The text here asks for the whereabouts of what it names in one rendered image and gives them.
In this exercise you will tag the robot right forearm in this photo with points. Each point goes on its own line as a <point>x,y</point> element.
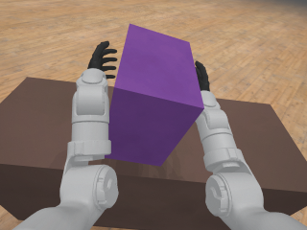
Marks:
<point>220,152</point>

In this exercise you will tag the robot left forearm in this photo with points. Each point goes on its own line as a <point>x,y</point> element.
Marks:
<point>90,119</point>

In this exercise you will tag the left robot upper arm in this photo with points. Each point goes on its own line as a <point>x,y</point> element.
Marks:
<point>85,192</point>

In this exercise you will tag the right robot upper arm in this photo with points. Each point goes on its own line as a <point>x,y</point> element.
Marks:
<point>237,199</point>

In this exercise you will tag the right robot hand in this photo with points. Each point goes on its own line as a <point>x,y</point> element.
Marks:
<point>202,77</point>

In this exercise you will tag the carton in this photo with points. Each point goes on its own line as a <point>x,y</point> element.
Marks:
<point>156,97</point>

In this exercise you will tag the left robot hand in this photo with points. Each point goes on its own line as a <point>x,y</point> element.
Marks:
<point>98,60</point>

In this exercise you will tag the pedestal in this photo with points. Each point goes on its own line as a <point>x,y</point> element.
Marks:
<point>36,127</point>

